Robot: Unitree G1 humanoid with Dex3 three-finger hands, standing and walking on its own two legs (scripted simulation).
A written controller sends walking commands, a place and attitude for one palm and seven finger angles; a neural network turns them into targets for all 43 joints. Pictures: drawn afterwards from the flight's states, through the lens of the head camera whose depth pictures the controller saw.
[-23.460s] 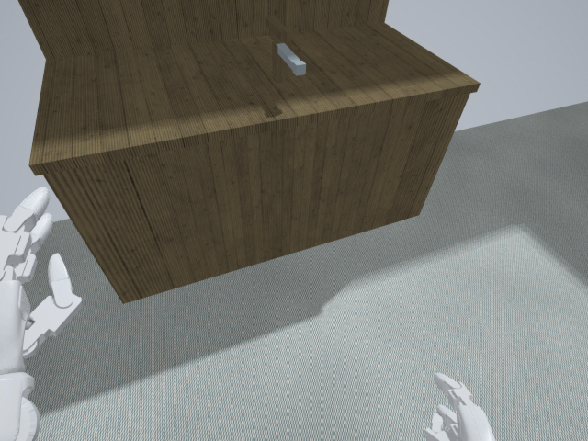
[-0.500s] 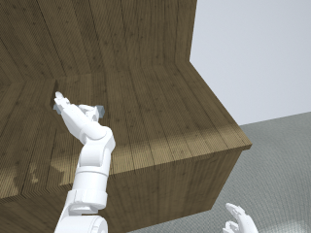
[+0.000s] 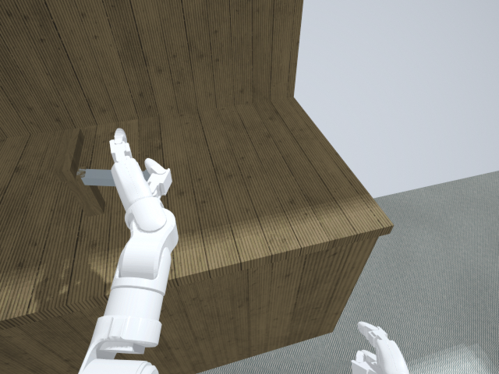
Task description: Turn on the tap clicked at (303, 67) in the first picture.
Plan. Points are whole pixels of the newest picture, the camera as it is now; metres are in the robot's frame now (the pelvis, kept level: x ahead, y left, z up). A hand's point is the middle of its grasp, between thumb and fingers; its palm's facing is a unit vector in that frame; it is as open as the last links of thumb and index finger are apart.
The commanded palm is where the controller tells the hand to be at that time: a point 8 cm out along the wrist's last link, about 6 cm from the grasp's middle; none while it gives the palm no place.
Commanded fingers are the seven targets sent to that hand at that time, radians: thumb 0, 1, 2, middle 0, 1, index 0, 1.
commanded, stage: draw the hand back beside the body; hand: left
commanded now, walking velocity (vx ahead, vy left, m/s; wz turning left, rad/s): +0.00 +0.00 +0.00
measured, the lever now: (150, 179) +0.45 +0.25 +0.07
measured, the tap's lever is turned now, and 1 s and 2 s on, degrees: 71 71 71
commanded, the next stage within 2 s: step back with the hand held close in 1.36 s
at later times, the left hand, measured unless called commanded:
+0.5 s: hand (127, 220) +0.27 +0.20 +0.16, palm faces +0.24 -0.94 -0.24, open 7.7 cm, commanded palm +0.24 +0.25 +0.16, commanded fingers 0.00 0.90 0.90 -0.18 -0.25 -0.18 -0.25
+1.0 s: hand (64, 248) +0.22 +0.26 +0.17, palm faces +0.37 -0.88 -0.30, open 7.5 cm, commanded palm +0.17 +0.30 +0.18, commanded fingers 0.00 0.90 0.90 -0.20 -0.30 -0.20 -0.30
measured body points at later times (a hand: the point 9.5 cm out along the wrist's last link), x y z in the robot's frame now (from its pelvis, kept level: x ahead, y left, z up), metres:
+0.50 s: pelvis -0.01 +0.01 +0.01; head -0.03 -0.01 +0.46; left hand +0.25 +0.25 +0.17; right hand +0.18 -0.22 -0.07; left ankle +0.01 +0.16 -0.73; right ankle -0.03 -0.11 -0.73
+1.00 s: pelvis +0.00 +0.03 +0.01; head -0.02 +0.01 +0.46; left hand +0.19 +0.30 +0.18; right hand +0.20 -0.19 -0.06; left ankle +0.01 +0.16 -0.73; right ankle -0.03 -0.11 -0.73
